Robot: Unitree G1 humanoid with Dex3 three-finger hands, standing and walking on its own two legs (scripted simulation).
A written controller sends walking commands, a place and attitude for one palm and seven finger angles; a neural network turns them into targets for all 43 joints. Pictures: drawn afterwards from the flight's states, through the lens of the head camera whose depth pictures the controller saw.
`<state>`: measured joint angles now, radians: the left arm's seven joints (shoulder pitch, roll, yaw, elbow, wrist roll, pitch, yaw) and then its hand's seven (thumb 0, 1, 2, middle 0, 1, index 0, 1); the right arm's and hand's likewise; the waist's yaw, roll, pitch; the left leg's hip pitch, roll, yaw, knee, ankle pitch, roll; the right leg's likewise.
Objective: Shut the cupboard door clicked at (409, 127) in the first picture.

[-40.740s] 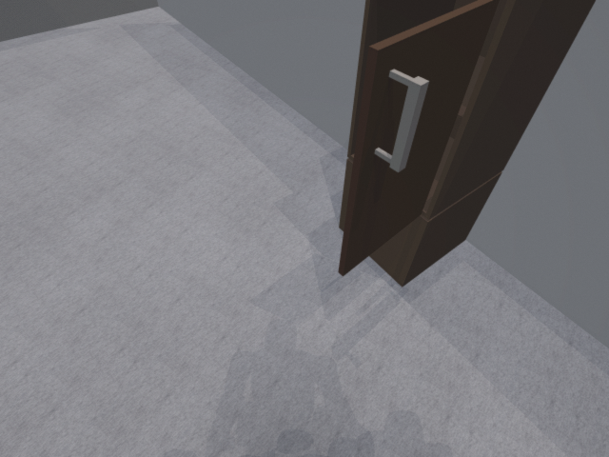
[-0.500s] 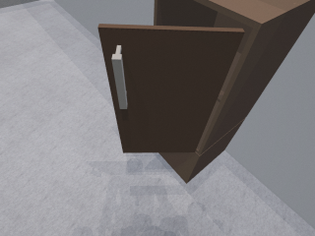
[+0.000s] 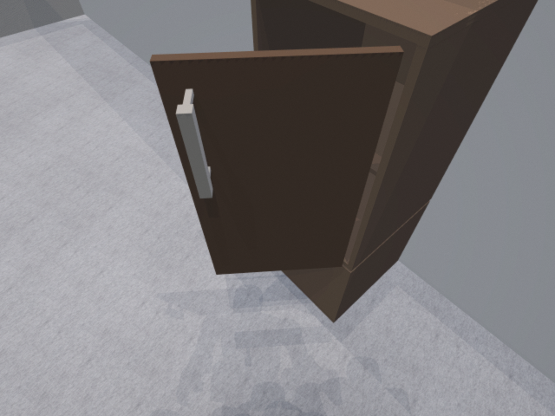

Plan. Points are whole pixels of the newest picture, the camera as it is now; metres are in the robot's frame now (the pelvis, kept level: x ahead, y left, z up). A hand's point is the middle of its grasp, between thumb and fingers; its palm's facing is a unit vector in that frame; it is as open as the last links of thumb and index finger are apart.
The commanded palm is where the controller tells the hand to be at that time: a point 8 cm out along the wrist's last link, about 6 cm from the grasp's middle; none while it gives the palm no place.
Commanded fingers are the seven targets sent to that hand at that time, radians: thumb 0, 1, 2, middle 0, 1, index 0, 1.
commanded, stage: raise the hand and make a fist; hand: left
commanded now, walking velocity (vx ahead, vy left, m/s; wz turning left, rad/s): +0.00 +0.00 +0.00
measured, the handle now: (198, 147) +0.47 +0.16 +0.13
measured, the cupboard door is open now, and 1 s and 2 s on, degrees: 52 52 52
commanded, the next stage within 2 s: bring the fist close to the handle in 1.92 s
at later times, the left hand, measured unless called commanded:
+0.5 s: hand out of the picture +0.09 +0.20 -0.01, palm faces +0.28 -0.96 -0.05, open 5.8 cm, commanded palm +0.10 +0.23 +0.00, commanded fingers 0.00 0.90 0.90 -0.66 -0.80 -0.66 -0.80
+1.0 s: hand (106, 377) +0.16 +0.22 +0.05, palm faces +0.13 -0.99 -0.02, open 3.5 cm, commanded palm +0.12 +0.26 +0.06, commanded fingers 0.00 0.90 0.90 -1.12 -1.30 -1.12 -1.30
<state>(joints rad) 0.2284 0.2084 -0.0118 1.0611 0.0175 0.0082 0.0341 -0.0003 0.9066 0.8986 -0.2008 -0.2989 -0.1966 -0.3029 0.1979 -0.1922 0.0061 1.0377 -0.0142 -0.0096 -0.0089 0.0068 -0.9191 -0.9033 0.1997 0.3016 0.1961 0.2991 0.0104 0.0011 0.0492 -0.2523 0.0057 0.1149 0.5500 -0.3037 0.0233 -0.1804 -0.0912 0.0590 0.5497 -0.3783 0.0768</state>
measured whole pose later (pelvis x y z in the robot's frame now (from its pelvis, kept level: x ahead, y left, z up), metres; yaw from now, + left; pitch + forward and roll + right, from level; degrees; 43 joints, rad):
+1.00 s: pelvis -0.05 +0.00 -0.04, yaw +3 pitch +6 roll -2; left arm 0.40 0.23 0.20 -0.17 -0.30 -0.24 -0.21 0.01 0.90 0.90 -0.94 -1.11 -0.94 -1.11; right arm 0.31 -0.24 0.03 0.59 0.01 -0.32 -0.07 0.02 -0.90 -0.90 0.20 0.30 0.20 0.30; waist 0.03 0.03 -0.07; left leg -0.65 -0.01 -0.06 0.94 -0.39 0.01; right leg -0.55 -0.02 0.00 0.89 -0.45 0.04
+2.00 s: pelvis -0.03 -0.04 -0.01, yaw +3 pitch -1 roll +0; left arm 0.26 0.23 0.21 -0.23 -0.29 0.03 -0.19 0.01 0.90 0.90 -1.30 -1.50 -1.30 -1.50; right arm 0.25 -0.26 0.05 0.61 0.04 -0.28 -0.09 0.02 -0.91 -0.90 0.20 0.30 0.20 0.30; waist 0.05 0.07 -0.06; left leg -0.36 0.03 -0.08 0.67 -0.30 -0.04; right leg -0.28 0.01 -0.02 0.67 -0.38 -0.01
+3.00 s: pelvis -0.03 -0.02 -0.01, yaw +1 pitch +3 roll +0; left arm -0.52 0.12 0.10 0.45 -0.12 0.06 0.12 0.01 0.90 0.90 -1.30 -1.50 -1.30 -1.50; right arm 0.23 -0.22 0.04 0.67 0.02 -0.09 -0.05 0.01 -0.91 -0.90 0.20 0.30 0.20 0.30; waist -0.02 0.04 -0.05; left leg -0.42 0.02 -0.04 0.67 -0.30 -0.02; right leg -0.36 -0.01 0.02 0.67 -0.37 0.01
